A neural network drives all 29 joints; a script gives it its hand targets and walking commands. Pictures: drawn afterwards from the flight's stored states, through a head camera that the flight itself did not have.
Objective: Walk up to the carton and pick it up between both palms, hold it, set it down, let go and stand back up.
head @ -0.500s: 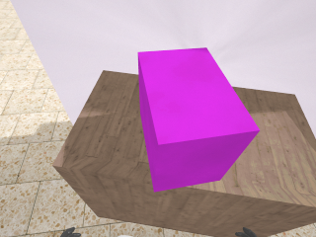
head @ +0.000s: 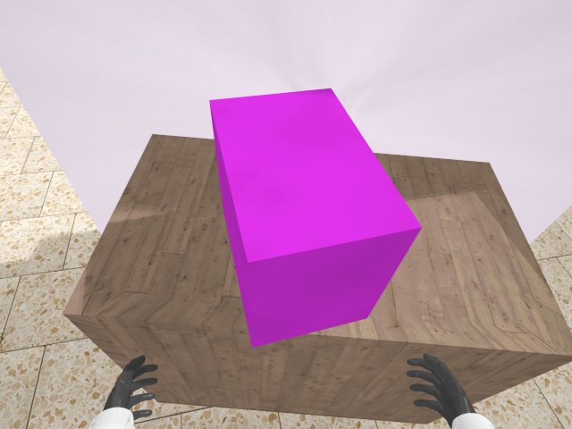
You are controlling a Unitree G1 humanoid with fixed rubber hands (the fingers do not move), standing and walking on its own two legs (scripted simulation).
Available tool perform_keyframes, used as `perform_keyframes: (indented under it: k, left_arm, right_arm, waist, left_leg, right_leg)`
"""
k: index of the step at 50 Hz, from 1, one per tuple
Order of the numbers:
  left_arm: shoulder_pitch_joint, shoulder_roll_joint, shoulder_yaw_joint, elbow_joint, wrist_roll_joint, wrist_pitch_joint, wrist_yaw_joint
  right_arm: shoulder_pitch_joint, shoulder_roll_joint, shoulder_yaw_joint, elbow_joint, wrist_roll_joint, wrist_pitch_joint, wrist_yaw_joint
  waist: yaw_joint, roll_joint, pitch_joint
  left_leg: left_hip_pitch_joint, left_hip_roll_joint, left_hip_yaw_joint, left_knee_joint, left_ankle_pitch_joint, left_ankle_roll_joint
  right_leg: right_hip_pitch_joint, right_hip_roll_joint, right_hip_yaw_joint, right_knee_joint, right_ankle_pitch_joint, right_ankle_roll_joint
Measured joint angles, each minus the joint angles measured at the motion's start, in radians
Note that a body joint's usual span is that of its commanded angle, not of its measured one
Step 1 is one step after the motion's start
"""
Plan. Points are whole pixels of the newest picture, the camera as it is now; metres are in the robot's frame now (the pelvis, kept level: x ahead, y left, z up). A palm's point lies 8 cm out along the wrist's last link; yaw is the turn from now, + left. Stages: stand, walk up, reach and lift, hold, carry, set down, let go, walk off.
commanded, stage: reach and lift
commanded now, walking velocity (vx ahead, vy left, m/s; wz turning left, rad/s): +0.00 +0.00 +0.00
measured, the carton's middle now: (292, 215) +0.41 +0.01 +0.04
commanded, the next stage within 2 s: none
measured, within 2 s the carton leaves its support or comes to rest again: neither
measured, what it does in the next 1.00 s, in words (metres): stands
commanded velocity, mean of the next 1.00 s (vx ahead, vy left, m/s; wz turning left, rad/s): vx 0.00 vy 0.00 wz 0.00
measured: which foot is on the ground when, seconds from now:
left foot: down 0.00-1.00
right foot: down 0.00-1.00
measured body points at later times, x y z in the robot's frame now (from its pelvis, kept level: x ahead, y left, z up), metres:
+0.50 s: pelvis +0.03 +0.01 +0.00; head +0.02 +0.03 +0.45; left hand +0.19 +0.21 -0.05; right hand +0.18 -0.24 -0.06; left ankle +0.00 +0.14 -0.74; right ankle +0.01 -0.08 -0.74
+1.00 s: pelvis +0.00 -0.01 +0.00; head -0.02 +0.02 +0.45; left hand +0.17 +0.17 -0.01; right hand +0.18 -0.25 +0.00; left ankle +0.00 +0.14 -0.74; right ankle +0.01 -0.08 -0.74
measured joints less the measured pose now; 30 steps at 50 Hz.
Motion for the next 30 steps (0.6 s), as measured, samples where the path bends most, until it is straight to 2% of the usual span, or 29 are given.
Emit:
perform_keyframes:
  k: [6, 12, 25, 30]
  left_arm:
    - [0.062, -0.003, -0.009, -0.066, -0.022, -0.108, 0.031]
    - [0.108, -0.017, -0.044, -0.107, -0.026, -0.192, 0.045]
    - [0.156, -0.098, -0.097, -0.202, 0.013, -0.253, 0.102]
    - [0.187, -0.128, -0.105, -0.243, 0.028, -0.264, 0.120]
  right_arm:
    - [0.009, 0.013, 0.006, -0.031, 0.027, -0.051, 0.018]
    - [0.022, 0.015, 0.013, 0.011, 0.058, -0.122, 0.027]
    - [0.079, -0.069, 0.047, 0.011, 0.178, -0.176, 0.098]
    - [0.102, -0.097, 0.061, -0.024, 0.225, -0.193, 0.109]
  waist:
    - [0.008, -0.001, -0.002]
    - [-0.001, 0.005, -0.030]
    - [0.007, 0.011, -0.069]
    - [0.008, 0.017, -0.071]
  left_leg:
    - [-0.024, 0.001, -0.004, -0.020, 0.013, -0.001]
    - [-0.014, -0.001, -0.003, -0.035, 0.008, 0.005]
    - [0.032, 0.004, 0.024, -0.053, -0.012, 0.015]
    - [0.039, 0.009, 0.027, -0.056, -0.011, 0.012]
  right_leg:
    - [-0.020, 0.003, -0.003, -0.025, 0.014, -0.001]
    - [-0.004, 0.002, 0.000, -0.053, 0.016, 0.006]
    - [0.046, 0.011, 0.032, -0.102, 0.025, 0.017]
    - [0.053, 0.017, 0.037, -0.110, 0.030, 0.014]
